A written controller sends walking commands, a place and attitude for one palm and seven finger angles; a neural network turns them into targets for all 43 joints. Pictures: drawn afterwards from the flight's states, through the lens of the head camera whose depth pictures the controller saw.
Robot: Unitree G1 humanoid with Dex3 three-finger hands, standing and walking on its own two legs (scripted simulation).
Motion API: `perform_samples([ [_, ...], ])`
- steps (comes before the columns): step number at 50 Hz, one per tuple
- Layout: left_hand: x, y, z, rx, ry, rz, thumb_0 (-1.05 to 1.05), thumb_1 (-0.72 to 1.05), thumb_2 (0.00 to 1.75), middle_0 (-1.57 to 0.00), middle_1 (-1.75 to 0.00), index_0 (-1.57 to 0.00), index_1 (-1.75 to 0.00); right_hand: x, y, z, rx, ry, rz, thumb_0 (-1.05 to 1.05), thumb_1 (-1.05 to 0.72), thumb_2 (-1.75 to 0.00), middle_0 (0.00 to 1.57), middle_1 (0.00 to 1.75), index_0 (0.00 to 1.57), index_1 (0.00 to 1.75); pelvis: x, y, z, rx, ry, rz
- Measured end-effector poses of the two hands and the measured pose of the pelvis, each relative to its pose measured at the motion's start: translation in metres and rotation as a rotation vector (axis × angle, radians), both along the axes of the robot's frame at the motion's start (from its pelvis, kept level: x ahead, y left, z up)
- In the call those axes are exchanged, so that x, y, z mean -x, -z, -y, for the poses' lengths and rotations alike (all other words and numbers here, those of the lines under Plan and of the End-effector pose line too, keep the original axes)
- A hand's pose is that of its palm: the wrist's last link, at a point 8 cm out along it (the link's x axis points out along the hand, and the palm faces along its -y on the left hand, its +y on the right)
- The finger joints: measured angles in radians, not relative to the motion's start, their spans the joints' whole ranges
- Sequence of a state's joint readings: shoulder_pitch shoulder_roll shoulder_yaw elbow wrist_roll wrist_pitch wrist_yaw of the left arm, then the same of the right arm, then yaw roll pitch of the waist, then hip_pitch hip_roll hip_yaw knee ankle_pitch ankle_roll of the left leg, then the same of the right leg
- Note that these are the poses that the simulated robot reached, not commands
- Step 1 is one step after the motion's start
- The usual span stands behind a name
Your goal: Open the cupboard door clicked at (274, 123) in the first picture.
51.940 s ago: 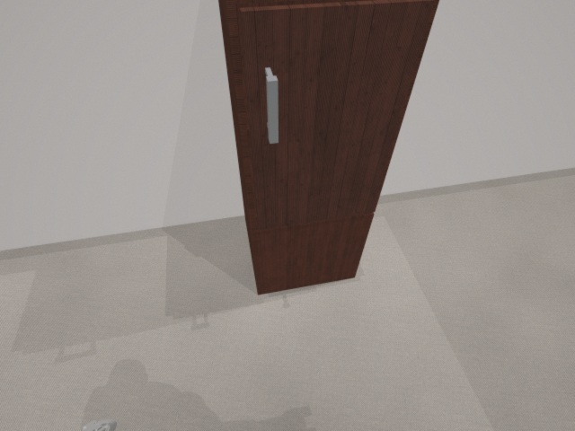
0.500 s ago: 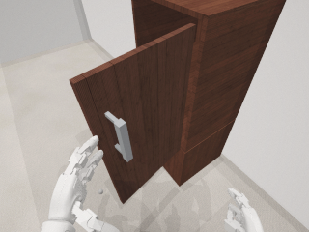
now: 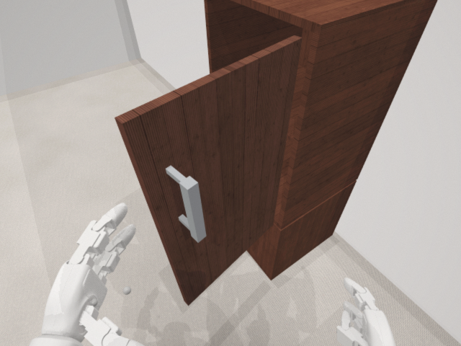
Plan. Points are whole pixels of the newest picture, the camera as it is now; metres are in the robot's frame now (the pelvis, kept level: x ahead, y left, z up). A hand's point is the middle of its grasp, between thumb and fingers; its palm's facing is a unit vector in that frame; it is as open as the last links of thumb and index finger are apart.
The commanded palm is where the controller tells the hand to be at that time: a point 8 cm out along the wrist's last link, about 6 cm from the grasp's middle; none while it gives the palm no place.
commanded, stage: draw the hand back to the body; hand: left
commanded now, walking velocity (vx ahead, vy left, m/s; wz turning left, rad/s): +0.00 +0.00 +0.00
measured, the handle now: (186, 205) +0.31 +0.10 +0.12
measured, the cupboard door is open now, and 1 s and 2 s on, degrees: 100 100 100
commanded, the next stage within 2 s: step back with the hand held close in 1.38 s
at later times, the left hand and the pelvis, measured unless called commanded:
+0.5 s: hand (72, 273) +0.17 +0.22 +0.15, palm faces +0.24 -0.92 -0.32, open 14.9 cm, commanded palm +0.14 +0.26 +0.17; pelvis +0.00 +0.01 +0.02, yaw -1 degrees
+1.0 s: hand (29, 235) +0.20 +0.27 +0.19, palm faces +0.42 -0.81 -0.40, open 9.1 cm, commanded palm +0.16 +0.31 +0.21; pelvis +0.01 +0.01 +0.04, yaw -2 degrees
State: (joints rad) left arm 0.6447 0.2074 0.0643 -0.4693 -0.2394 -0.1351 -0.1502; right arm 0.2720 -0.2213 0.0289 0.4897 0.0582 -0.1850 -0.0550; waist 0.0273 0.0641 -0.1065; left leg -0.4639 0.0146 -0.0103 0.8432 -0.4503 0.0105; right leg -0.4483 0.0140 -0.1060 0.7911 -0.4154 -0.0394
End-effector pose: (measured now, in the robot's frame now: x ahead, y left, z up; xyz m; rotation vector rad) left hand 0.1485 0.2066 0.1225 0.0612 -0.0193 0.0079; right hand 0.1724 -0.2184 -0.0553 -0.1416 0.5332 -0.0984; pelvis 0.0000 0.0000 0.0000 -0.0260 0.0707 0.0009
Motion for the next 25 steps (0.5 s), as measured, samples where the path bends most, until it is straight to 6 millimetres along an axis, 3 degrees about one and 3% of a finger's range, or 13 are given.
perform_samples([
  [16,-0.002,-0.022,-0.032,-0.024,-0.013,0.011,-0.02,-0.47,0.31,-0.16,-0.3,-0.16,-0.3,-0.009,-0.014,-0.016,0.006,-0.027,0.044,0.02,-0.9,-0.9,0.2,0.3,0.2,0.3,-0.002,-0.009,-0.011,0.008,-0.006,0.038],
  [20,0.001,-0.035,-0.042,-0.187,-0.125,0.013,-0.02,-0.39,0.35,-0.16,-0.31,-0.16,-0.3,-0.009,-0.02,-0.02,0.022,-0.024,0.031,0.02,-0.9,-0.9,0.2,0.3,0.2,0.3,-0.003,-0.016,-0.012,0.005,0.006,0.062],
  [25,0.007,-0.042,-0.054,-0.264,-0.236,0.0,-0.01,-0.25,0.4,-0.17,-0.31,-0.17,-0.3,-0.006,-0.021,-0.023,0.031,-0.028,-0.013,0.02,-0.9,-0.9,0.2,0.3,0.2,0.3,-0.003,-0.024,-0.015,0.002,0.012,0.087],
])
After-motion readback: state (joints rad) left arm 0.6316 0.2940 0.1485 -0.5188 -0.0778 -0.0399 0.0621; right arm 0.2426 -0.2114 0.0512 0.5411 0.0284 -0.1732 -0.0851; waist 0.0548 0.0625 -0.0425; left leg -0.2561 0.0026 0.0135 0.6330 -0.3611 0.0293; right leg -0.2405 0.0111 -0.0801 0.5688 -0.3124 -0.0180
